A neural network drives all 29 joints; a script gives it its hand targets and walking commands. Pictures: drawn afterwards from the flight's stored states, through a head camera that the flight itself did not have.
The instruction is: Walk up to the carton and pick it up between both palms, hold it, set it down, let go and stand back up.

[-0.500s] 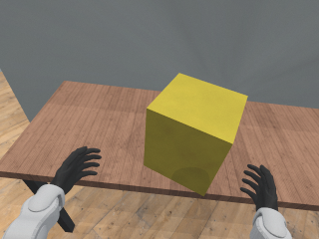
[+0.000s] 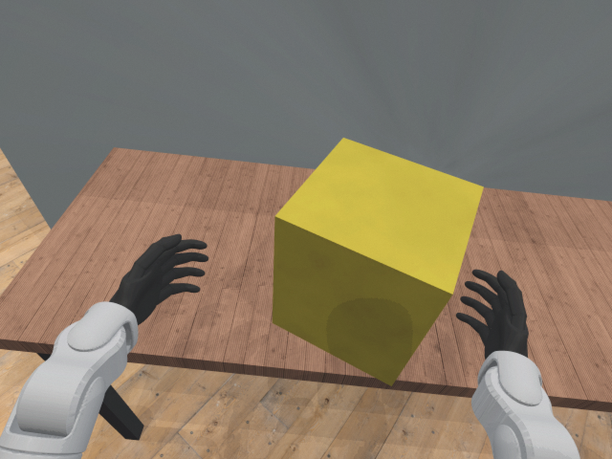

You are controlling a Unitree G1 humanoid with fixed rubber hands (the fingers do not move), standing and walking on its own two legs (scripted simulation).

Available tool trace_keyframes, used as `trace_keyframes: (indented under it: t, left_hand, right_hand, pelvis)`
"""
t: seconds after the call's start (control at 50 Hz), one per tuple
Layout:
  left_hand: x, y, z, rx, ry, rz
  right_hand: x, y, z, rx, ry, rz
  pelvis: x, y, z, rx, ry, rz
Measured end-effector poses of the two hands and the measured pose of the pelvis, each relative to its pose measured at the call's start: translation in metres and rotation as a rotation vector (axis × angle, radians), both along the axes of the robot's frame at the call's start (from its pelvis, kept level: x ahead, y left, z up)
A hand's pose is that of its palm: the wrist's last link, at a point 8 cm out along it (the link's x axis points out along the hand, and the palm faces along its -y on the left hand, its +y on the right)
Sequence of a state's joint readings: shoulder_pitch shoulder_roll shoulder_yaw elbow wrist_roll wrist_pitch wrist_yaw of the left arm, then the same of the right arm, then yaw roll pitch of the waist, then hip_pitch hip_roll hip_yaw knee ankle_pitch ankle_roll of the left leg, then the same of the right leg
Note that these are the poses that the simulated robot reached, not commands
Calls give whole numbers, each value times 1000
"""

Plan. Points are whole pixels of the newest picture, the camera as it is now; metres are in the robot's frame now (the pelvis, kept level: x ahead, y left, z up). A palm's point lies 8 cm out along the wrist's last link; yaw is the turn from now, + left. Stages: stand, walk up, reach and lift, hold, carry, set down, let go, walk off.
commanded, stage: reach and lift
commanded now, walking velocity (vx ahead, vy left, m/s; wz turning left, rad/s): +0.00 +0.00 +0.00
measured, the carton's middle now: (367, 261) +0.39 -0.08 +0.05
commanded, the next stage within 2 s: none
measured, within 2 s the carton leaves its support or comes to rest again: neither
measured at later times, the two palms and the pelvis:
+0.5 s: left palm (153, 236) +0.33 +0.20 +0.14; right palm (506, 284) +0.28 -0.21 +0.15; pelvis +0.00 +0.00 +0.00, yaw +0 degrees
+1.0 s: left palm (178, 177) +0.39 +0.17 +0.19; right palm (520, 242) +0.32 -0.23 +0.18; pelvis -0.01 +0.00 +0.00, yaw +0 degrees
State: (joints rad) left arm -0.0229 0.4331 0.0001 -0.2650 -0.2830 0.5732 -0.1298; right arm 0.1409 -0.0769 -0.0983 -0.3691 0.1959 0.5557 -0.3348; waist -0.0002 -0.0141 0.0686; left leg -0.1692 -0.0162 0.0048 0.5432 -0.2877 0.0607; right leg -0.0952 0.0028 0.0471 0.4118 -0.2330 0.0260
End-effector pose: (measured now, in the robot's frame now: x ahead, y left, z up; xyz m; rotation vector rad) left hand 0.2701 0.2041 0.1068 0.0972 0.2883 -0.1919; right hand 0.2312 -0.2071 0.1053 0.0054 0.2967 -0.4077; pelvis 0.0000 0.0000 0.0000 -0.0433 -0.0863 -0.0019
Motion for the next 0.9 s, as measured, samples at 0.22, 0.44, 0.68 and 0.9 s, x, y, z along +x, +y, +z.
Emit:
trace_keyframes:
  t: [0.22, 0.44, 0.68, 0.9]
  left_hand:
    - [25, -1, 18, 1, -24, 0]
    - [53, -3, 32, -2, -25, 1]
    - [82, -18, 54, -5, -50, -27]
    - [106, -27, 73, -17, -54, -30]
  right_hand:
    - [23, 3, 29, 3, -89, 13]
    - [50, -5, 39, 8, -90, -5]
    - [64, -10, 50, 25, -120, -20]
    - [83, -17, 68, 34, -147, -39]
  pelvis:
    - [-2, 0, 0, 0, -3, 0]
    - [-2, 0, 0, 0, -2, 0]
    - [-3, 0, 0, 0, -4, 0]
    - [-6, 0, 0, 0, -9, 0]
